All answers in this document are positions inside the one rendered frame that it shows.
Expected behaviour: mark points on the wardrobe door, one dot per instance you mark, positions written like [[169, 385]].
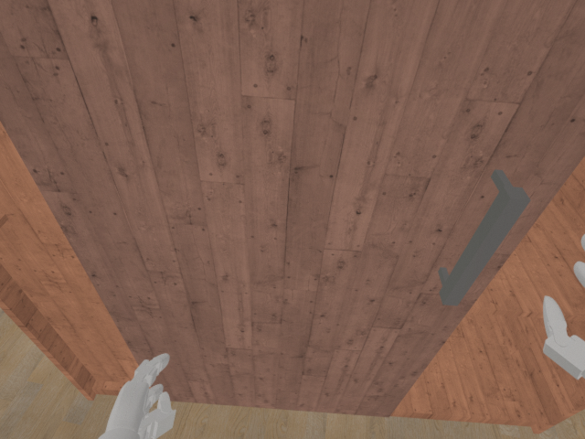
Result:
[[36, 253], [266, 190]]

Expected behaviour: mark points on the right robot hand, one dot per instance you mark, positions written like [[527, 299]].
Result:
[[568, 352]]

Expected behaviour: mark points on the handle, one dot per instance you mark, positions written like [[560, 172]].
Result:
[[497, 222]]

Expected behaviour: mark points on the left robot hand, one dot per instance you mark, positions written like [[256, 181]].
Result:
[[132, 406]]

